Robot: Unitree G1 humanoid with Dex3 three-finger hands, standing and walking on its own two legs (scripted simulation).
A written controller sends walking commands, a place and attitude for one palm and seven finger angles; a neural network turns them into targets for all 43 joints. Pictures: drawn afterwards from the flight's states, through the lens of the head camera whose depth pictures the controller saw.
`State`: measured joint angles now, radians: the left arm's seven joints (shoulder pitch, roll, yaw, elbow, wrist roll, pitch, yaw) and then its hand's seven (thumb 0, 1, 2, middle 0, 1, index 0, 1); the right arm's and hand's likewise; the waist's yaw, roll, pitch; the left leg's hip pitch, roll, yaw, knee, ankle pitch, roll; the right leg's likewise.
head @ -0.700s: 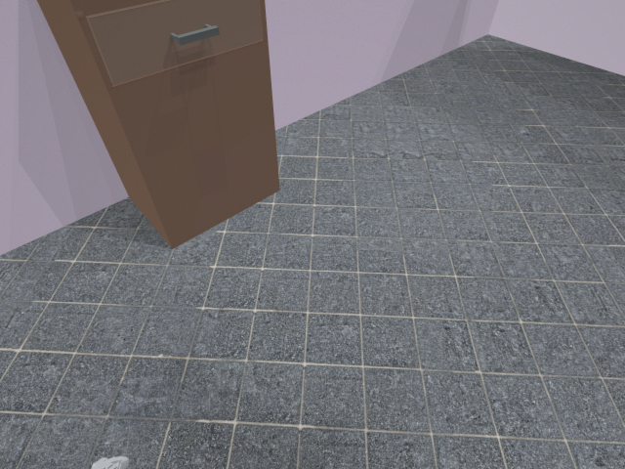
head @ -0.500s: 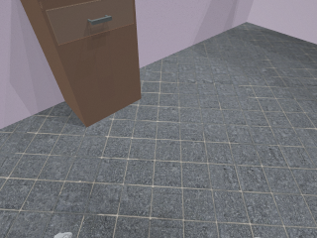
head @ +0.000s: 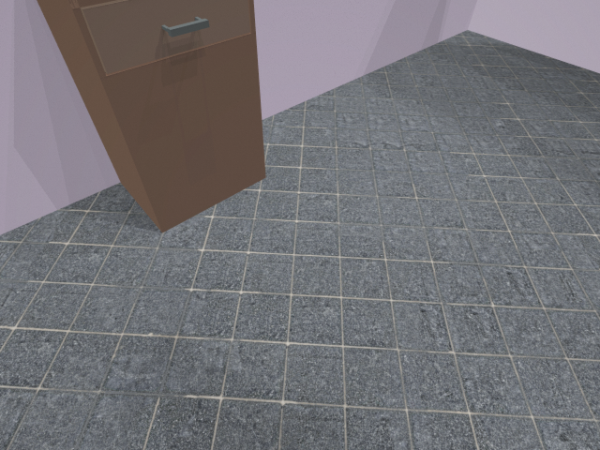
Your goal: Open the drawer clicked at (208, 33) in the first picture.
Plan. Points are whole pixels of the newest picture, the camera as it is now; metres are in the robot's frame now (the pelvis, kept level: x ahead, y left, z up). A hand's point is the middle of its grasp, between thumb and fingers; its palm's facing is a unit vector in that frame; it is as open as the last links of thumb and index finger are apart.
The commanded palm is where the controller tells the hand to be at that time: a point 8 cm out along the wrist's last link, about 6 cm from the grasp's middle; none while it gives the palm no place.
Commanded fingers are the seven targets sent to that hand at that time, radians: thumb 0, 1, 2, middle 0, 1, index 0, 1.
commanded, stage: stand and wait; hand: left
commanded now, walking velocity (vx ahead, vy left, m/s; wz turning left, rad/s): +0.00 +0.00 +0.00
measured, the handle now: (185, 25) +1.28 +0.44 +0.04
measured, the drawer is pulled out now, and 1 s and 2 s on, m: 0.00 0.00 0.00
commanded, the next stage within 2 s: look at it before walking up in 0.12 s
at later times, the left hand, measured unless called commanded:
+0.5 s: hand out of the picture +0.08 +0.24 -0.16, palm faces -0.04 -0.94 -0.33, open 7.4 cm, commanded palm none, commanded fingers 0.00 0.90 0.90 -0.20 -0.30 -0.20 -0.30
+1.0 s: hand out of the picture +0.07 +0.23 -0.16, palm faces -0.06 -0.95 -0.30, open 7.4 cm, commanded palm none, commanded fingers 0.00 0.90 0.90 -0.20 -0.30 -0.20 -0.30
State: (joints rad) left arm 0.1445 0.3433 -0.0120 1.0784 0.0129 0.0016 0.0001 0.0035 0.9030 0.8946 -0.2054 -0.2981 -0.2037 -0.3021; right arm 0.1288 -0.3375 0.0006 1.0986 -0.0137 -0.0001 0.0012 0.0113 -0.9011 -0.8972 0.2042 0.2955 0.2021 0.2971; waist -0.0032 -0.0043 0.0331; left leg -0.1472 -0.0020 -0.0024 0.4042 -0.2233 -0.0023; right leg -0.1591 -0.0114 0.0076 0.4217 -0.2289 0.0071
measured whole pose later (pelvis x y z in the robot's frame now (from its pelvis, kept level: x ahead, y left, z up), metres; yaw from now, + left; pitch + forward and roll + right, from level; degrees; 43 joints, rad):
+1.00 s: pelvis +0.02 +0.00 +0.00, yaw -3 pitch -2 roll +0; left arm 0.21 0.30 0.00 1.08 0.02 0.02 -0.01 0.00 0.90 0.89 -0.20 -0.30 -0.20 -0.30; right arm 0.15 -0.30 0.00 1.10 -0.03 0.01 0.00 0.01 -0.90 -0.90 0.20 0.30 0.20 0.30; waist 0.01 0.00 -0.01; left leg -0.14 0.02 0.04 0.44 -0.28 -0.01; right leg -0.17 0.01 0.05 0.47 -0.28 0.00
